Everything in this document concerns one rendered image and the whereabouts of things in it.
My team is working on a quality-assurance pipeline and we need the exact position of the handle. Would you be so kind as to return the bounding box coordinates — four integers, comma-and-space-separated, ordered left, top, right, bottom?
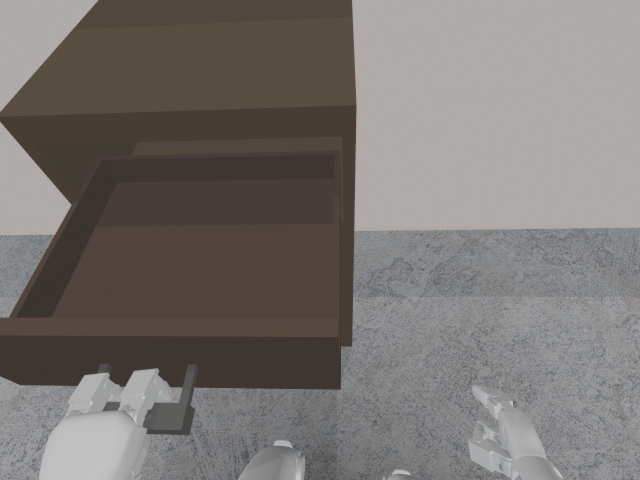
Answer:
81, 364, 199, 435

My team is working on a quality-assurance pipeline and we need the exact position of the robot right forearm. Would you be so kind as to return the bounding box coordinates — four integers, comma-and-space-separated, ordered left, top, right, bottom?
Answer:
510, 456, 564, 480

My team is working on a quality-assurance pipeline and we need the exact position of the left robot thigh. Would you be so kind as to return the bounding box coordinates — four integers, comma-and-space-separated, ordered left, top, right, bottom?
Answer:
238, 446, 305, 480

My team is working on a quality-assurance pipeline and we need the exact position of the cabinet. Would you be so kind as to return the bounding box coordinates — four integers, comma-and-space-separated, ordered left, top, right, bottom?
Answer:
0, 0, 357, 347

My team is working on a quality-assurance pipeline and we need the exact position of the robot left hand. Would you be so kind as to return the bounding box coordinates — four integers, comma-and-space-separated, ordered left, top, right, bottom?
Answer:
39, 368, 174, 480

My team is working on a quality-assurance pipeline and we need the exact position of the robot left shin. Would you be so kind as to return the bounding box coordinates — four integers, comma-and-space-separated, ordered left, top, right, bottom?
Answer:
273, 440, 293, 448

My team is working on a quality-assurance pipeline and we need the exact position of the robot right hand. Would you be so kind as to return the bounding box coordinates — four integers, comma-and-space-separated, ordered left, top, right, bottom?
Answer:
468, 384, 547, 478

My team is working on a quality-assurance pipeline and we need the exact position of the drawer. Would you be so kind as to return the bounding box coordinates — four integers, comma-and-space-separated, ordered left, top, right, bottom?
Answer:
0, 150, 341, 390

